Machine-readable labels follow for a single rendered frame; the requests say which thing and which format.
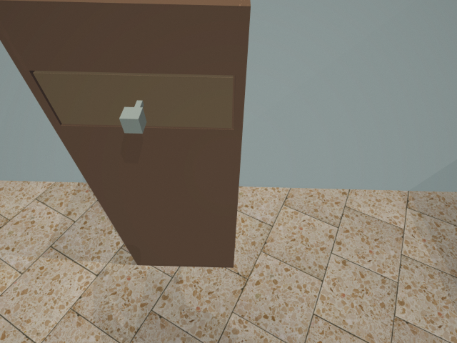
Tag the drawer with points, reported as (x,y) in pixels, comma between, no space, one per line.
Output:
(98,98)

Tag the handle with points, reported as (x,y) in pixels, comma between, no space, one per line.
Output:
(133,119)

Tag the cabinet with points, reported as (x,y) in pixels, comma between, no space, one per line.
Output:
(171,193)

